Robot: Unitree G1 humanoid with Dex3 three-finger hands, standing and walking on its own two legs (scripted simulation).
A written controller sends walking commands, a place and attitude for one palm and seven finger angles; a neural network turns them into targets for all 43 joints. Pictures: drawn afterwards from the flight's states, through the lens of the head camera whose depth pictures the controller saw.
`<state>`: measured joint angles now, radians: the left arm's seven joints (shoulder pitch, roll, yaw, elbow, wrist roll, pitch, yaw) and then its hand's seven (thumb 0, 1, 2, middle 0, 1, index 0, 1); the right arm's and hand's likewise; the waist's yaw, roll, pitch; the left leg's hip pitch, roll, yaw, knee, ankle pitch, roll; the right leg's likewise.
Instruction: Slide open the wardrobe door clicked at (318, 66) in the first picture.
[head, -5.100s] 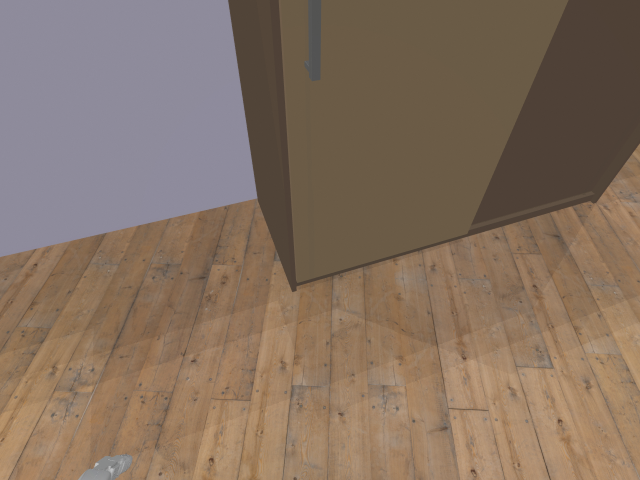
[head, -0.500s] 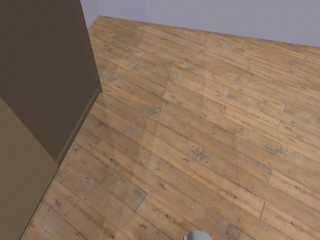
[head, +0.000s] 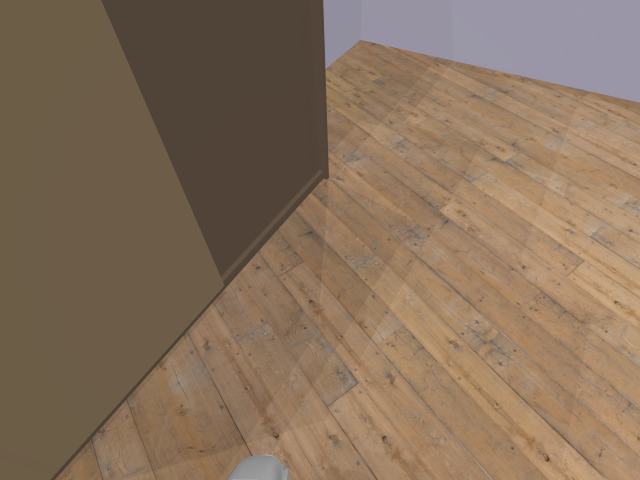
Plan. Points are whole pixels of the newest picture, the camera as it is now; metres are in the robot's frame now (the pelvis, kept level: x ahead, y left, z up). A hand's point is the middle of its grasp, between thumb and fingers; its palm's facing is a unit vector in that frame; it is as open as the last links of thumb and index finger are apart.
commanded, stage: turn to face it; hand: left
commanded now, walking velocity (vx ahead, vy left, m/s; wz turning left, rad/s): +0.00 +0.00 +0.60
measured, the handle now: out of the picture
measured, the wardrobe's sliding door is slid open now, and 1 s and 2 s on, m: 0.00 0.00 0.00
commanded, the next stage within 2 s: take the last steps up to it in 1.66 s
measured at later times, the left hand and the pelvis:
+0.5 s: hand out of the picture +0.04 +0.28 -0.16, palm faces +0.31 -0.91 -0.27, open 7.4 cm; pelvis -0.01 +0.04 +0.00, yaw +16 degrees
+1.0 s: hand out of the picture -0.10 +0.22 -0.17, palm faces +0.58 -0.77 -0.25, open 7.4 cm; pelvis -0.04 +0.01 -0.01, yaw +36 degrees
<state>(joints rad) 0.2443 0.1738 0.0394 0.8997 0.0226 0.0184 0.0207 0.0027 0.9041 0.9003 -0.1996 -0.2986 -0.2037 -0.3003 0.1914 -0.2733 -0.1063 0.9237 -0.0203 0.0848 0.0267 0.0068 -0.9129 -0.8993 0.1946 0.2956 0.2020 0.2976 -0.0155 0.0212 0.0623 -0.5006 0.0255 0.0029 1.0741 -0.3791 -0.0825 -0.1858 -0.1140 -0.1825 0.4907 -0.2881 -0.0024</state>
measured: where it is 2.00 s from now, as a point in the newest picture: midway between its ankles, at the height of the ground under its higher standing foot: outside the picture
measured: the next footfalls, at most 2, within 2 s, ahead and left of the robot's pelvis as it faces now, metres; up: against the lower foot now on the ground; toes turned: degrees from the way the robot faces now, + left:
left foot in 0.18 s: +0.01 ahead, +0.15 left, +0.00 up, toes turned +12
right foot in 0.62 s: +0.08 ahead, -0.08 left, +0.00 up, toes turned +19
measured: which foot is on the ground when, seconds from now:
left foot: up 0.00-0.16, down 0.18-0.62, up 0.64-1.00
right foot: down 0.00-0.18, up 0.20-0.60, down 0.62-1.00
